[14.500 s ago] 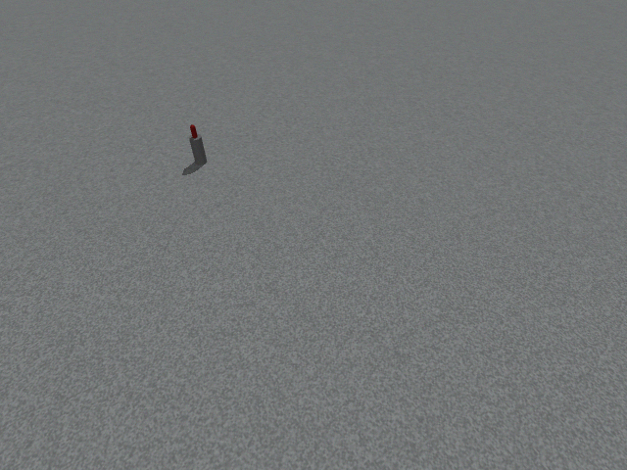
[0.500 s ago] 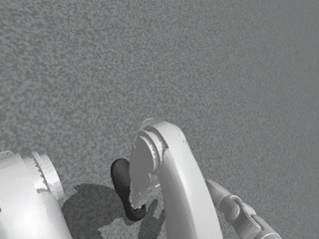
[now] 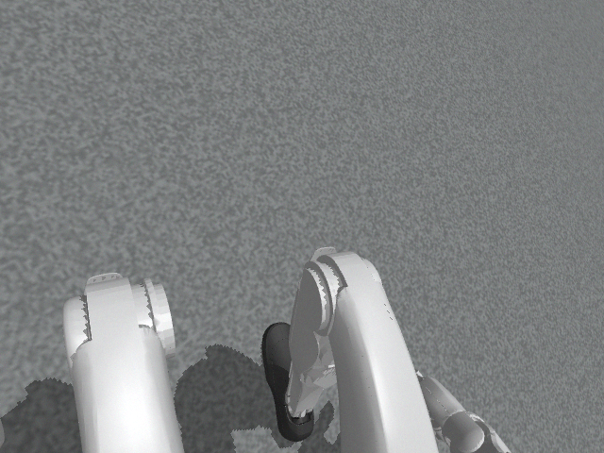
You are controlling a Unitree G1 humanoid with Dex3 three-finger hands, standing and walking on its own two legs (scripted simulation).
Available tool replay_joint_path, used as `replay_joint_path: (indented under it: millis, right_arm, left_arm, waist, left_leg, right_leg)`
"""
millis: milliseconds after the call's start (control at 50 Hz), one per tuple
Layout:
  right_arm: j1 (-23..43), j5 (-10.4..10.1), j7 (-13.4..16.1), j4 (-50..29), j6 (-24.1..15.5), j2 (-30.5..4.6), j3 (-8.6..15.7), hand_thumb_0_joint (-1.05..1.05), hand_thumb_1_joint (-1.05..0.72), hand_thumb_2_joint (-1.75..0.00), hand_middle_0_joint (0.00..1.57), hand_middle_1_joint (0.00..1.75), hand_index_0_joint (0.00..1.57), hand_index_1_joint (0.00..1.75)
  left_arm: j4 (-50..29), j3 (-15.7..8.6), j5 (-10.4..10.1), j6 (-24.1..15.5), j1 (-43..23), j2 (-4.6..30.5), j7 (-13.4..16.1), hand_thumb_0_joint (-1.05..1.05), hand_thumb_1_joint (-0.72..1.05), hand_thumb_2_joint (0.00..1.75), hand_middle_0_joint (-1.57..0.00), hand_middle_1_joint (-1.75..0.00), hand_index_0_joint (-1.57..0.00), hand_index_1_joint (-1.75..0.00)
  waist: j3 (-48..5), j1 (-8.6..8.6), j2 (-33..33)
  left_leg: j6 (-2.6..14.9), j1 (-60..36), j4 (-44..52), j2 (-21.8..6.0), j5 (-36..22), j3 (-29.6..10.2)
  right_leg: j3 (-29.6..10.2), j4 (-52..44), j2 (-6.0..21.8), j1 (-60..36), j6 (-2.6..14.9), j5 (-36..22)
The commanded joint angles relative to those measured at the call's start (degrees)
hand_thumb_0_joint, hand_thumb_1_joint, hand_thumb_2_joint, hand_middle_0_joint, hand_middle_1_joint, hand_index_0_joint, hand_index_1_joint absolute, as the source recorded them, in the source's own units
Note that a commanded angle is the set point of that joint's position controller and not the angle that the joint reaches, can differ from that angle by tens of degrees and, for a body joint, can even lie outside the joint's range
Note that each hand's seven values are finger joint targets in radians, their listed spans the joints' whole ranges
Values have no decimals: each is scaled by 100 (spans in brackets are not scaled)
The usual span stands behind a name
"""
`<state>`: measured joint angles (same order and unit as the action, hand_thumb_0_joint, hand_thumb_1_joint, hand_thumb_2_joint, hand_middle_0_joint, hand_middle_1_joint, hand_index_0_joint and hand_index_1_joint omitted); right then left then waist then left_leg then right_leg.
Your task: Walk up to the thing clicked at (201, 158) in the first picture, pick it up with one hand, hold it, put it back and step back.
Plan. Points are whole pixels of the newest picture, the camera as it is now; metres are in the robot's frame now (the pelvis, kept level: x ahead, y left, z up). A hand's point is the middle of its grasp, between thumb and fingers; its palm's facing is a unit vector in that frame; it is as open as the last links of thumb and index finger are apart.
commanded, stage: settle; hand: left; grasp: from the side
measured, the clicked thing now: out of the picture +0.44 +0.34 -0.11
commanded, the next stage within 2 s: lift in 1.34 s
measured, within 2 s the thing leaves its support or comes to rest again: neither
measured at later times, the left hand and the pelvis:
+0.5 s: hand out of the picture +0.44 +0.32 -0.03, palm faces +0.33 -0.94 -0.08, open 8.5 cm; pelvis +0.02 -0.01 +0.03, yaw +5 degrees
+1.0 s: hand out of the picture +0.44 +0.31 +0.00, palm faces +0.35 -0.93 -0.08, open 8.5 cm; pelvis +0.01 -0.02 +0.05, yaw +7 degrees
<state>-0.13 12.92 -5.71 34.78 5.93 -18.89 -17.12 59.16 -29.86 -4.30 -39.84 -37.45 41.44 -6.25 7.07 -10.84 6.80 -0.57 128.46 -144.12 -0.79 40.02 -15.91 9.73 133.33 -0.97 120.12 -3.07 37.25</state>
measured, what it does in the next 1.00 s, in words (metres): rises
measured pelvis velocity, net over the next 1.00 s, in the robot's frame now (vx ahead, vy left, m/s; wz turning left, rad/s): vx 0.01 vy -0.02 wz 0.12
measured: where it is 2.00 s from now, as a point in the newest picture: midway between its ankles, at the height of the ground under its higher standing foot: (219, 426)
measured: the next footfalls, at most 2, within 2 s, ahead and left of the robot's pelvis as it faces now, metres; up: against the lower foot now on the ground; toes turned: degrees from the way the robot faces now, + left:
none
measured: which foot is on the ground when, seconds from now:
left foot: down 0.00-1.00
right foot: down 0.00-1.00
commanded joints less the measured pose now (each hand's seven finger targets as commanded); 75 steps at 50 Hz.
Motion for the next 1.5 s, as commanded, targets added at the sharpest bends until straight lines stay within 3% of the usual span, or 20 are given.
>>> replay_joint_path:
  millis: [0,40,140,220,260,340,360,500,660,700,880,900,940,980,1000,1060,1100,1200,1300,1480]
  right_arm:
    - [-725,-200,79,-80,11,-1688,814,0,-88,-89,20,30,20,30]
    - [-883,-243,83,-37,14,-1628,896,0,-87,-89,20,30,20,30]
    - [-989,-402,93,-42,-41,-1509,1069,0,-87,-89,20,30,20,30]
    - [-1063,-490,147,-65,-66,-1441,1193,0,-87,-89,20,30,20,30]
    - [-1096,-528,174,-58,-79,-1377,1246,0,-88,-90,20,30,20,30]
    - [-1290,-582,232,76,-146,-1286,1329,0,-89,-90,20,30,20,30]
    - [-1298,-595,243,43,-157,-1262,1330,0,-89,-90,20,30,20,30]
    - [-1408,-662,302,100,-216,-1183,1454,0,-89,-90,20,30,20,30]
    - [-1480,-737,318,62,-257,-1134,1617,0,-89,-90,20,30,20,30]
    - [-1529,-746,334,93,-272,-1141,1674,0,-89,-90,20,30,20,30]
    - [-1535,-745,392,120,-340,-1015,1741,0,-89,-90,20,30,20,30]
    - [-1481,-761,397,100,-348,-1002,1735,0,-90,-90,20,30,20,30]
    - [-1465,-753,426,145,-371,-1008,1768,0,-89,-90,20,30,20,30]
    - [-1489,-758,427,180,-374,-993,1754,0,-89,-90,20,30,20,30]
    - [-1507,-751,433,208,-378,-975,1760,0,-89,-90,20,30,20,30]
    - [-1534,-773,425,220,-416,-966,1782,0,-90,-90,20,30,20,30]
    - [-1572,-782,438,272,-436,-976,1784,0,-90,-90,20,30,20,30]
    - [-1653,-780,406,286,-427,-968,1810,0,-89,-90,20,30,20,30]
    - [-1682,-784,382,292,-431,-947,1827,0,-89,-90,20,30,20,30]
    - [-1638,-787,408,252,-423,-933,1888,0,-93,-91,20,30,20,30]
  left_arm:
    - [-1268,-54,-222,-434,-1657,1151,-151,0,29,131,-134,-149,-135,-149]
    - [-1725,11,-280,-432,-2074,1081,-242,0,31,130,-132,-147,-133,-147]
    - [-1642,-122,-399,-230,-1941,949,-330,0,27,131,-130,-146,-131,-147]
    - [-2454,-253,-333,-216,-2373,1349,-291,0,28,129,-128,-143,-129,-144]
    - [-2439,-258,-336,-158,-2161,1241,-301,0,27,127,-127,-141,-127,-142]
    - [-3061,-428,-435,-112,-2662,1451,-301,0,24,124,-124,-137,-124,-139]
    - [-2763,-348,-458,-32,-2353,1238,-337,0,21,125,-125,-139,-125,-140]
    - [-2600,-461,-439,142,-2379,1123,-314,0,18,128,-125,-140,-125,-142]
    - [-1915,-324,-349,351,-2181,609,-454,0,17,128,-127,-139,-126,-141]
    - [-2182,-503,-324,339,-2347,893,-424,0,21,128,-126,-139,-125,-141]
    - [-3033,-477,-236,262,-2905,1036,-194,0,23,131,-128,-140,-128,-143]
    - [-2618,-300,-240,303,-2670,698,-207,0,25,131,-128,-141,-128,-143]
    - [-2931,-376,-176,245,-2882,960,-152,0,26,132,-128,-140,-127,-142]
    - [-2693,-275,-196,257,-2819,758,-141,0,27,132,-126,-139,-125,-141]
    - [-3049,-356,-198,205,-3040,925,-123,0,25,132,-126,-140,-126,-142]
    - [-2494,-154,-252,295,-2735,455,-171,0,25,133,-127,-141,-127,-143]
    - [-2442,-264,-254,282,-2824,649,-173,0,25,134,-128,-141,-128,-144]
    - [-2089,-90,-143,334,-2741,427,-212,0,26,136,-128,-143,-128,-145]
    - [-1903,-309,-129,315,-2719,588,-185,0,26,136,-127,-142,-127,-144]
    - [-2443,-331,-44,240,-2873,723,-88,0,26,129,-133,-148,-136,-147]
  waist:
    - [-3821,-294,-2667]
    - [-4124,-277,-2750]
    - [-4400,-97,-2548]
    - [-4934,85,-2949]
    - [-5056,139,-2914]
    - [-5489,176,-2958]
    - [-5422,139,-2898]
    - [-5478,207,-2486]
    - [-5324,186,-2046]
    - [-5507,312,-2140]
    - [-5848,347,-2444]
    - [-5644,260,-2406]
    - [-5606,299,-2563]
    - [-5495,270,-2563]
    - [-5621,309,-2663]
    - [-5489,172,-2435]
    - [-5526,205,-2297]
    - [-5509,189,-2205]
    - [-5597,286,-1907]
    - [-5784,388,-2328]
  left_leg:
    - [19,-2687,2050,-203,-515,481]
    - [9,-2834,2046,-176,-744,554]
    - [54,-2778,2173,-118,-644,728]
    - [18,-3194,2373,-110,-769,810]
    - [20,-3258,2404,-97,-875,863]
    - [72,-3362,2327,-90,-1195,987]
    - [77,-3342,2351,-85,-1267,981]
    - [133,-3245,2397,-75,-1461,1048]
    - [168,-2982,2517,-36,-1323,1142]
    - [167,-3052,2544,-33,-1282,1206]
    - [140,-3468,2812,-40,-1202,1216]
    - [123,-3515,2886,-39,-1126,1173]
    - [99,-3596,2976,-46,-943,1175]
    - [90,-3638,3004,-40,-948,1160]
    - [83,-3708,3011,-39,-940,1177]
    - [103,-3710,3020,-26,-997,1172]
    - [141,-3554,2956,-5,-1060,1230]
    - [148,-3661,2963,-4,-1349,1255]
    - [195,-3392,2949,24,-1275,1316]
    - [133,-3805,3212,20,-1213,1295]
  right_leg:
    - [316,-989,-176,-1158,476,-819]
    - [276,-982,-160,-1209,489,-994]
    - [135,-1141,-138,-1331,493,-838]
    - [11,-1122,-79,-1327,533,-858]
    - [-63,-1155,-73,-1390,538,-912]
    - [-252,-1265,-62,-1656,516,-1177]
    - [-253,-1300,-48,-1691,508,-1225]
    - [-310,-1476,-25,-1910,477,-1346]
    - [-291,-1649,-8,-2015,460,-1258]
    - [-339,-1693,-15,-2080,465,-1228]
    - [-438,-1796,7,-2061,498,-1084]
    - [-415,-1801,23,-1871,513,-978]
    - [-426,-1836,28,-1734,534,-817]
    - [-426,-1853,44,-1664,540,-824]
    - [-432,-1845,38,-1674,546,-822]
    - [-424,-1929,48,-1640,532,-871]
    - [-465,-1983,52,-1847,511,-961]
    - [-443,-2007,54,-1886,514,-1162]
    - [-488,-2075,43,-2197,481,-1141]
    - [-517,-2105,55,-2033,538,-989]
